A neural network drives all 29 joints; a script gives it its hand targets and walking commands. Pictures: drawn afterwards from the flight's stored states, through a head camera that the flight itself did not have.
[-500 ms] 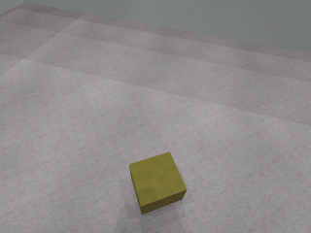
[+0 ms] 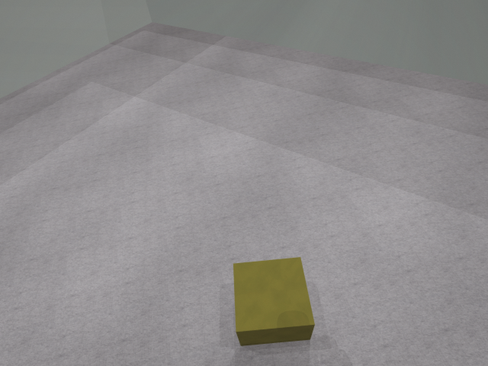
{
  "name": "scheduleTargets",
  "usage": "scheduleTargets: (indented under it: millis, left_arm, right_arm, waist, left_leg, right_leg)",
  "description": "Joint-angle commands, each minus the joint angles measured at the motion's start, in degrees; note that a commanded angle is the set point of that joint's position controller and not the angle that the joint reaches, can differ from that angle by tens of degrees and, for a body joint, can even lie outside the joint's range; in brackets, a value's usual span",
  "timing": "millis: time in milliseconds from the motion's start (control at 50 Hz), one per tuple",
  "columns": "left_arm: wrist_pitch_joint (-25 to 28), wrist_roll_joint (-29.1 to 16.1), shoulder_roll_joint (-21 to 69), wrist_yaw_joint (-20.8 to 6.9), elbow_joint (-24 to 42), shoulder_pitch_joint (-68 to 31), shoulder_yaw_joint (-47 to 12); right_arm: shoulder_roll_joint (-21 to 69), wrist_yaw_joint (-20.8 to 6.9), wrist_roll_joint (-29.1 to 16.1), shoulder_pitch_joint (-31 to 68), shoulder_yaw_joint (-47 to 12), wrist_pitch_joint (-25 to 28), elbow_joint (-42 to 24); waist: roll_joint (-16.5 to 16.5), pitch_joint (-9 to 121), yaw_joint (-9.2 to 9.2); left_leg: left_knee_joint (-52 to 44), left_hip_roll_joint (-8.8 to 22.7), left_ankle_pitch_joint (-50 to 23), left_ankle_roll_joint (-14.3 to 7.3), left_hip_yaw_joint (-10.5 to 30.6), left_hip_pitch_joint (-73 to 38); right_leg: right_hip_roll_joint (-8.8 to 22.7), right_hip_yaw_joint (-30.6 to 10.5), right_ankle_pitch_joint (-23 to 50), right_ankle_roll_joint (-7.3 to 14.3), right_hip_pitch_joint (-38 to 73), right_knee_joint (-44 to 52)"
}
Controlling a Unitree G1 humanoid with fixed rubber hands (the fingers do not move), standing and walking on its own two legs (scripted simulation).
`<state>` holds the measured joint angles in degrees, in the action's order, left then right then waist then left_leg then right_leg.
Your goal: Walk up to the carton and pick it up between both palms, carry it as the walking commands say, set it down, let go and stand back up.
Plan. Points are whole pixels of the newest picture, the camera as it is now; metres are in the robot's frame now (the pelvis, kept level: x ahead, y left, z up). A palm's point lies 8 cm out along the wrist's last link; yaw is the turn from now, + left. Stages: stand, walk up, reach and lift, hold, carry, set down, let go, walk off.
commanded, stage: walk up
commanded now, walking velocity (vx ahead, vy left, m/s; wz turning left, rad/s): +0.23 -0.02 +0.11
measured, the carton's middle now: (271, 300) +0.48 +0.00 -0.69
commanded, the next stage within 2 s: none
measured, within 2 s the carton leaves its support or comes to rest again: neither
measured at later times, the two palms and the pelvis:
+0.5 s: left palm out of the picture +0.04 +0.25 -0.16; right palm out of the picture +0.13 -0.19 -0.16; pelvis +0.07 +0.03 -0.02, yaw -2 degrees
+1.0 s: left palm out of the picture +0.06 +0.32 -0.16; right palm out of the picture +0.04 -0.14 -0.14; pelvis +0.03 +0.09 -0.01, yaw +0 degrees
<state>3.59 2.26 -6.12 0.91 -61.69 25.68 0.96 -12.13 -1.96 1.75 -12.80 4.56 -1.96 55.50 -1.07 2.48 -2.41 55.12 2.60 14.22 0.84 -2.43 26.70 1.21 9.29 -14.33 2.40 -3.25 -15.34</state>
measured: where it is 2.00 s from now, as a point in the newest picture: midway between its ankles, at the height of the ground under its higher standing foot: outside the picture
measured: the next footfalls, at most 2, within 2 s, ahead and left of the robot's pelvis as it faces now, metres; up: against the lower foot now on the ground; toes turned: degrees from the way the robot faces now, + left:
left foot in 0.24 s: +0.12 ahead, +0.11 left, +0.00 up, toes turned +5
right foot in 0.48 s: +0.10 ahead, -0.11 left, +0.00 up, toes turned -5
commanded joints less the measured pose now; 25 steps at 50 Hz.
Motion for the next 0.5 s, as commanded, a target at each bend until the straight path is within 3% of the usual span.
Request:
scheduleTargets:
  millis: [0, 20, 40, 60, 80, 140, 160, 180, 200, 220, 240, 260, 280, 340, 360, 380, 420, 440, 460, 480]
  left_arm:
    - [1.5, 0.2, -7.0, 1.2, -3.0, 12.7, 1.8]
    - [1.5, 0.6, -6.9, 1.2, -3.6, 13.8, 1.8]
    - [1.4, 0.9, -6.7, 1.1, -3.9, 13.7, 1.7]
    - [1.5, 0.8, -5.9, 1.4, -3.9, 12.6, 1.5]
    - [1.7, 0.9, -6.4, 1.4, -3.7, 11.8, 1.0]
    - [0.6, 0.3, -6.3, 2.1, -2.9, 7.8, -0.1]
    - [0.5, -0.2, -6.9, 2.0, -2.3, 6.8, -0.3]
    - [0.4, -1.2, -7.6, 2.1, -2.3, 6.3, -0.2]
    - [0.2, -1.9, -6.7, 2.2, -2.0, 6.9, -0.2]
    - [0.1, -2.7, -5.6, 2.1, -0.6, 8.0, -0.5]
    - [-0.5, -3.1, -4.0, 2.1, 0.4, 7.6, -1.5]
    - [-2.0, -2.7, -4.0, 2.7, -1.2, 8.4, -0.7]
    - [-2.9, -1.8, -2.6, 2.5, -2.1, 8.2, -0.2]
    - [-4.2, -0.2, -0.7, 1.8, -4.5, 6.9, 0.2]
    - [-4.4, -0.2, -0.1, 1.7, -4.5, 8.0, 0.3]
    - [-4.6, -0.7, -1.8, 1.7, -4.3, 6.9, 0.7]
    - [-4.8, -1.0, -1.3, 1.4, -3.1, 6.2, 0.6]
    - [-4.6, -0.8, -1.4, 1.5, -2.5, 4.7, 0.7]
    - [-4.3, -0.4, -5.9, 1.9, -0.2, 1.1, 2.1]
    - [-4.5, -0.8, -6.8, 2.0, 0.7, -1.3, 2.5]
  right_arm:
    - [0.3, 1.0, -0.1, 8.3, -0.2, 2.4, -4.5]
    - [1.7, 1.2, -0.4, 7.7, -0.6, 2.4, -3.3]
    - [1.7, 1.4, -0.4, 8.9, -0.5, 2.6, -4.1]
    - [2.1, 1.8, -0.7, 8.7, -0.8, 2.7, -3.4]
    - [2.0, 1.9, -0.8, 9.3, -0.9, 2.6, -3.5]
    - [3.6, 2.5, -1.7, 4.7, -2.0, 2.7, -0.5]
    - [2.7, 2.9, -1.8, 1.6, -2.1, 2.7, 0.6]
    - [1.3, 3.0, -1.2, -1.2, -1.7, 2.9, 1.7]
    - [-2.0, 3.5, -0.2, -4.4, -1.0, 2.9, 2.6]
    - [-5.2, 3.6, -0.4, -5.6, -0.4, 2.8, 3.3]
    - [-4.4, 3.8, -1.3, -7.2, -1.9, 3.0, 4.2]
    - [-3.1, 3.9, -2.8, -6.4, -2.7, 3.2, 3.7]
    - [-1.7, 4.3, -2.6, -2.3, -3.2, 3.1, 1.8]
    - [-0.1, 5.0, -0.6, 3.9, -4.0, 2.7, 1.5]
    - [-0.5, 5.3, -1.0, 3.1, -3.9, 2.7, 2.2]
    - [-0.9, 5.2, -0.9, 3.5, -3.8, 2.9, 2.6]
    - [-2.1, 5.0, -1.6, 4.1, -2.7, 2.3, 3.0]
    - [-2.5, 4.8, -1.4, 5.0, -2.3, 1.8, 4.3]
    - [-4.2, 4.8, -1.6, 5.6, -1.1, 1.6, 3.3]
    - [-4.6, 4.7, -2.0, 5.0, -0.7, 1.2, 3.5]
  waist:
    - [9.0, -9.6, -2.81]
    - [8.5, -8.8, -3.12]
    - [10.9, -7.8, -2.75]
    - [10.1, -7.1, -2.1]
    - [11.9, -8.3, -1.89]
    - [12.5, -6.2, 1.22]
    - [12.3, -4.2, 2.29]
    - [10.1, -2.5, 4.14]
    - [6.5, 1.1, 5.5]
    - [-1.1, 6.7, 5.53]
    - [-3.9, 10.2, 5.75]
    - [-5.5, 5.9, 4.89]
    - [-3.2, 2.9, 3.25]
    - [-1.6, -5.0, -0.11]
    - [-1.6, -5.5, -0.35]
    - [-4.0, -5.7, -0.83]
    - [-2.7, -6.2, -1.15]
    - [0.1, -8.0, -1.01]
    - [-0.9, -10.2, -0.28]
    - [-1.1, -8.7, 0.67]
  left_leg:
    - [-9.4, -1.1, 3.6, 0.6, -2.0, 12.8]
    - [-10.3, -2.0, 4.9, 0.5, -2.4, 10.6]
    - [-12.2, -1.6, 4.8, 0.4, -1.6, 9.2]
    - [-14.6, -2.2, 5.0, 0.0, -1.7, 6.5]
    - [-17.1, -2.5, 4.7, 0.0, -2.2, 5.9]
    - [-23.8, -5.0, 1.3, -1.5, -3.3, -7.1]
    - [-27.6, -5.2, -4.8, -2.1, -4.1, -13.7]
    - [-32.1, -4.5, -14.2, -2.9, -4.5, -21.3]
    - [-32.1, 0.9, -27.9, -3.9, -0.3, -29.0]
    - [-26.8, 8.8, -52.9, -7.3, 5.4, -40.7]
    - [-26.4, 16.8, -65.8, -12.9, 11.4, -43.4]
    - [-28.8, 19.3, -64.5, -15.6, 11.4, -34.8]
    - [-31.5, 17.9, -55.2, -15.8, 10.7, -31.8]
    - [-37.3, 10.8, -33.5, -10.9, 6.5, -18.8]
    - [-37.6, 9.6, -32.3, -9.9, 5.9, -19.2]
    - [-37.9, 9.0, -28.8, -9.2, 5.5, -16.5]
    - [-40.8, 6.9, -8.1, -6.4, 4.5, -12.5]
    - [-40.2, 5.6, -4.8, -4.6, 4.5, -12.3]
    - [-35.7, 6.0, -18.0, -4.7, 4.3, -13.8]
    - [-31.9, 6.7, -26.6, -5.5, 4.3, -14.2]
  right_leg:
    - [16.8, -13.7, 41.6, 2.0, 10.5, -0.8]
    - [17.6, -14.0, 47.3, 2.3, 9.6, -1.7]
    - [17.2, -14.4, 46.1, 3.5, 10.9, -2.1]
    - [16.7, -13.4, 53.6, 2.9, 10.5, -3.8]
    - [16.4, -11.6, 57.4, 3.7, 9.9, -5.0]
    - [13.6, -8.5, 68.6, 2.8, 5.3, -7.9]
    - [12.3, -7.3, 64.8, 1.8, 2.5, -9.7]
    - [11.2, -5.8, 56.2, 0.4, -1.5, -12.2]
    - [9.8, -5.6, 40.9, -1.5, -5.0, -15.7]
    - [7.5, -4.3, 20.6, -3.2, -12.1, -21.9]
    - [4.2, -5.5, -13.8, -3.3, -16.1, -28.1]
    - [3.7, -8.5, -23.2, -3.1, -13.4, -30.4]
    - [4.2, -9.2, -23.2, -3.1, -14.4, -30.8]
    - [4.2, -9.1, -12.6, -3.2, -9.8, -23.5]
    - [3.3, -7.6, -10.0, -3.7, -9.4, -21.1]
    - [3.1, -8.4, -7.1, -3.5, -7.4, -19.2]
    - [3.2, -7.0, 3.0, -4.3, -4.1, -12.4]
    - [4.0, -7.1, 7.6, -4.6, -5.2, -10.9]
    - [5.3, -7.8, 12.2, -4.3, -9.3, -12.5]
    - [6.6, -8.4, 13.9, -3.9, -10.8, -14.9]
